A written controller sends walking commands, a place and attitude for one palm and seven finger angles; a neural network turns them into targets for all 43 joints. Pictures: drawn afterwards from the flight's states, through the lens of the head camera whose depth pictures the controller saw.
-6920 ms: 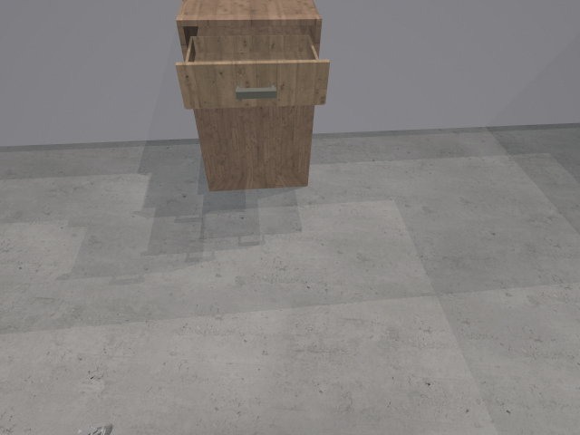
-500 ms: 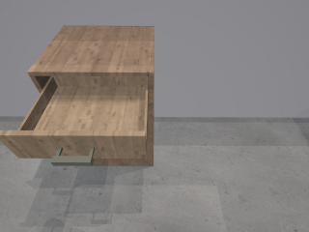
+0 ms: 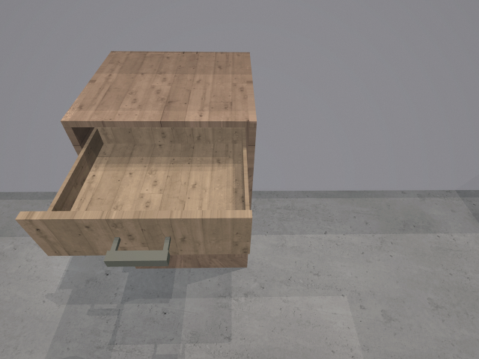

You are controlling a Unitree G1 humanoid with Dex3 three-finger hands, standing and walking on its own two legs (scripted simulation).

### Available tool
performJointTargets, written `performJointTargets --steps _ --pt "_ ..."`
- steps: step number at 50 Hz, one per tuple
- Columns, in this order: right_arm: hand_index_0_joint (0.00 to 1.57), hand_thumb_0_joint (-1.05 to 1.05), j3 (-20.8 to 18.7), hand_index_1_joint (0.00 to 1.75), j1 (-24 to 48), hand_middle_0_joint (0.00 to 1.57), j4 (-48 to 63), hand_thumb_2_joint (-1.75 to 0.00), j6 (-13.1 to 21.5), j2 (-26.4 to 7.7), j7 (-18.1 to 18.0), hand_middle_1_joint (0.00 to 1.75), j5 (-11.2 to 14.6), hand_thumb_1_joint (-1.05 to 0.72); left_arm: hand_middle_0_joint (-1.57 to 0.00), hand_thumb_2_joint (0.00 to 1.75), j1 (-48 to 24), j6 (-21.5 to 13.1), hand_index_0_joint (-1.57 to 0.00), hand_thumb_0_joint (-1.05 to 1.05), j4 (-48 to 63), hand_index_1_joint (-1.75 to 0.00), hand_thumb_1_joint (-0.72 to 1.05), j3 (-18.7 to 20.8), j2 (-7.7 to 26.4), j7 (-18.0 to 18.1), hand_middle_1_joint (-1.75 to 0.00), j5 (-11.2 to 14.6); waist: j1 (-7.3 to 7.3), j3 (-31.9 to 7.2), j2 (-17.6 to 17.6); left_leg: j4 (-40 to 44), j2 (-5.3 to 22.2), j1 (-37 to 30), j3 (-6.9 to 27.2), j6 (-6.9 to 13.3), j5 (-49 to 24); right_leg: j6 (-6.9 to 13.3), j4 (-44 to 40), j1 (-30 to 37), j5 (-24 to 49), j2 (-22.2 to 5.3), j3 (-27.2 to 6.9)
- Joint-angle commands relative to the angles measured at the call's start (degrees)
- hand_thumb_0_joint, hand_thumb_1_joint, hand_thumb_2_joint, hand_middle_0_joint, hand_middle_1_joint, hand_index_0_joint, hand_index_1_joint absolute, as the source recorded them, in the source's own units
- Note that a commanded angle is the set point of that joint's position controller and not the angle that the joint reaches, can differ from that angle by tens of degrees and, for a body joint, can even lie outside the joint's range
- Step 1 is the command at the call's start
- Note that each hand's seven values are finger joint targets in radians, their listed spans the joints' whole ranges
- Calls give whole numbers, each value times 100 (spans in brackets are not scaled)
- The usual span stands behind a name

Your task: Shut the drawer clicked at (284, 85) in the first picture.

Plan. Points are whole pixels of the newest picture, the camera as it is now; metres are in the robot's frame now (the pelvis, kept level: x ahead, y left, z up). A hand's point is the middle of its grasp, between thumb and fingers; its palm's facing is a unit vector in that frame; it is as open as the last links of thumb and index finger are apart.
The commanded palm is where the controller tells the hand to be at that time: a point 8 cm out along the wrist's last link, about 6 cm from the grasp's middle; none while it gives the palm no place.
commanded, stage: look again from close up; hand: left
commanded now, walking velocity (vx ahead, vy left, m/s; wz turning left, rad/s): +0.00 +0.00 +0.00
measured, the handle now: (140, 249) +0.34 +0.23 -0.06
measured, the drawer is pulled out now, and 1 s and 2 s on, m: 0.30 0.30 0.30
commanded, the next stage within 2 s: shuffle to correct the standing spot in 0.12 s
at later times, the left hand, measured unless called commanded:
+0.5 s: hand out of the picture +0.01 +0.16 -0.18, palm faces +0.07 -0.98 -0.18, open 7.4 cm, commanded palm none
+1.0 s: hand out of the picture +0.09 +0.16 -0.17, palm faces +0.13 -0.96 -0.26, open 7.4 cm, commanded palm none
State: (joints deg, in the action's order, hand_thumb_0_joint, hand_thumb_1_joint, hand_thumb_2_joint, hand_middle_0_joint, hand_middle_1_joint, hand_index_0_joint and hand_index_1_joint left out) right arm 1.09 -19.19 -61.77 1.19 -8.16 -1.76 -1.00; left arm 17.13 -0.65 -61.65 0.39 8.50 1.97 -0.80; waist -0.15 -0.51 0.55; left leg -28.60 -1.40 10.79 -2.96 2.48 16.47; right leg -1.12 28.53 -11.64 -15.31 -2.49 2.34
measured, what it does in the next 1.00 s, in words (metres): steps on the spot: right foot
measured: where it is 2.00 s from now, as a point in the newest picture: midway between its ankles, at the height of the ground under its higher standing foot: outside the picture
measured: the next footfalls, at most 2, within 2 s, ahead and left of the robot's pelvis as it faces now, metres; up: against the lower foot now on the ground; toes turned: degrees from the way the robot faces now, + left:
right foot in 0.86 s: +0.15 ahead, -0.14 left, +0.00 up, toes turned +1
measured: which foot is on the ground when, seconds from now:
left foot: down 0.00-1.00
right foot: down 0.00-0.66, up 0.68-0.84, down 0.86-1.00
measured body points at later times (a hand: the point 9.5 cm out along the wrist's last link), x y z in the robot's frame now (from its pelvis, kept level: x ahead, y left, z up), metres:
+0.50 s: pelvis +0.04 -0.01 -0.01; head +0.05 -0.01 +0.44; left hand +0.01 +0.21 -0.16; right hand +0.03 -0.22 -0.17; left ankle -0.01 +0.09 -0.74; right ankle +0.00 -0.13 -0.74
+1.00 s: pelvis +0.05 -0.04 -0.01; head +0.07 -0.05 +0.44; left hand +0.09 +0.21 -0.15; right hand +0.13 -0.26 -0.17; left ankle +0.00 +0.08 -0.73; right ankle +0.11 -0.14 -0.74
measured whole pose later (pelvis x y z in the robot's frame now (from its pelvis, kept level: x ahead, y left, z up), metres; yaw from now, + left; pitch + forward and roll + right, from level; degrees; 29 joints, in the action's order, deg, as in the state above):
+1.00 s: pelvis +0.05 -0.04 -0.01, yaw +6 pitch -2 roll +1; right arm -1.7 -11.8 -59.0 -1.5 -10.3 -1.7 -0.2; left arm 12.7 0.1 -56.4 1.4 10.1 2.1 -1.7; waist -0.5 3.6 0.9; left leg -39.0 -0.5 11.9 -1.3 0.1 27.8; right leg 1.0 35.6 -18.3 -15.4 -2.9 4.8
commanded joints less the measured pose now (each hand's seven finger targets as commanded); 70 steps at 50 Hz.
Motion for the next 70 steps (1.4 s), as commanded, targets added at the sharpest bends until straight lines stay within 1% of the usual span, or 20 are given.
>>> performJointTargets --steps 1,11,17,22,24,28,30,31,33,35,41,42,44,45,47,50,52,55,64,70 --pt "20 0 -114 30 -203 20 236 -90 107 -674 9 30 10 -90 -20 90 406 -12 -20 0 177 -30 90 17 385 11 -30 -9 -75 796 200 1307 796 840 1003 51 -69 271 -312 52 256 -192 -234" --pt "20 0 -112 30 -198 20 55 -90 135 -666 -18 30 33 -90 -20 90 403 -31 -20 0 98 -30 90 21 439 30 -30 18 -25 278 10 875 729 33 691 38 -1609 225 -345 158 855 -307 -290" --pt "20 0 -199 30 -183 20 21 -90 19 -823 26 30 1 -90 -20 90 376 8 -20 0 111 -30 90 38 379 -44 -30 -95 12 877 340 1444 917 482 1255 317 1142 252 97 -373 -631 -61 132" --pt "20 0 -205 30 -98 20 118 -90 61 -723 48 30 6 -90 -20 90 716 -94 -20 0 85 -30 90 90 436 -65 -30 -90 -109 880 94 859 702 798 1109 401 545 363 -34 -97 -473 -218 -60" --pt "20 0 -165 30 1 20 188 -90 106 -549 43 30 25 -90 -20 90 958 -145 -20 0 2 -30 90 141 599 -39 -30 -70 -165 695 -536 32 282 1071 501 233 -338 523 -298 465 320 -591 -522" --pt "20 0 -114 30 73 20 222 -90 76 -353 -7 30 47 -90 -20 90 1061 -191 -20 0 -34 -30 90 207 780 105 -30 -44 -102 285 -1206 -463 171 1094 89 -127 263 902 27 1172 4841 -1391 -829" --pt "20 0 -144 30 -283 20 53 -90 94 -486 -19 30 55 -90 -20 90 677 -152 -20 0 126 -30 90 171 772 139 -30 0 133 28 -443 256 307 74 138 -89 -2420 424 913 763 5556 -828 -65" --pt "20 0 -213 30 -535 20 -21 -90 94 -733 -64 30 46 -90 -20 90 504 -142 -20 0 266 -30 90 160 723 153 -30 41 220 -189 195 -85 614 -644 311 49 -4594 214 1311 257 4658 -574 186" --pt "20 0 -307 30 -781 20 -63 -90 40 -966 -125 30 82 -90 -20 90 116 -57 -20 0 555 -30 90 158 570 202 -30 89 256 -59 1349 113 1549 -1913 1300 660 -8555 66 1920 -1394 -1118 -28 206" --pt "20 0 -327 30 -438 20 70 -90 -47 -966 -135 30 46 -90 -20 90 -150 102 -20 0 659 -30 90 180 550 164 -30 33 216 317 1008 253 1697 -1721 1204 871 -7677 31 1995 -1629 -2030 -121 -34" --pt "20 0 -396 30 452 20 535 -90 -100 -1005 -40 30 32 -90 -20 90 568 90 -20 0 513 -30 90 246 392 76 -30 -34 -286 136 357 108 1095 -241 653 383 -3852 107 425 -56 647 -54 171" --pt "20 0 -401 30 433 20 541 -90 -95 -917 -19 30 39 -90 -20 90 694 30 -20 0 496 -30 90 257 512 77 -30 -50 -331 41 79 -245 841 -88 548 167 -2887 169 -62 229 1637 -253 -91" --pt "20 0 -392 30 -61 20 530 -90 -168 -519 10 30 108 -90 -20 90 488 -47 -20 0 573 -30 90 298 1115 85 -30 -76 -39 -252 -1212 -1094 -53 558 117 -244 764 1053 -482 537 3605 -1741 -1729" --pt "20 0 -365 30 -114 20 480 -90 -204 -404 3 30 109 -90 -20 90 304 -26 -20 0 645 -30 90 285 1239 73 -30 -88 8 -88 -1174 -1355 -14 368 203 -226 1625 1290 -758 -90 2697 -1928 -1689" --pt "20 0 -320 30 72 20 426 -90 -271 -357 30 30 62 -90 -20 90 -85 3 -20 0 750 -30 90 266 1091 77 -30 -124 -5 287 -1660 -1537 151 395 200 -234 1426 1280 -995 -572 1767 -1501 -1574" --pt "20 0 -268 30 -216 20 247 -90 -194 -309 62 30 88 -90 -20 90 -271 57 -20 0 776 -30 90 243 1018 61 -30 -67 169 205 -1216 23 203 -215 11 -224 289 921 -642 -686 1393 -1095 -1004" --pt "20 0 -239 30 -301 20 156 -90 -79 -456 60 30 68 -90 -20 90 -250 98 -20 0 796 -30 90 204 827 46 -30 10 133 196 -310 871 444 -442 306 -151 -494 546 -162 -751 712 -540 -640" --pt "20 0 -209 30 451 20 308 -90 -18 -624 79 30 15 -90 -20 90 10 164 -20 0 657 -30 90 150 576 31 -30 -28 -218 707 1167 1522 1225 1135 993 205 -422 188 246 174 -12 -109 -130" --pt "20 0 -161 30 -301 20 103 -90 -64 -420 62 30 55 -90 -20 90 381 48 -20 0 344 -30 90 107 603 -27 -30 -18 -50 747 -334 1074 597 425 388 -30 514 322 -1050 -361 -595 -319 -715" --pt "20 0 -115 30 -568 20 -76 -90 -9 -309 42 30 52 -90 -20 90 572 -4 -20 0 205 -30 90 84 456 -2 -30 -4 -3 578 -117 1010 628 252 339 -53 184 340 -1004 -400 -357 -318 -674"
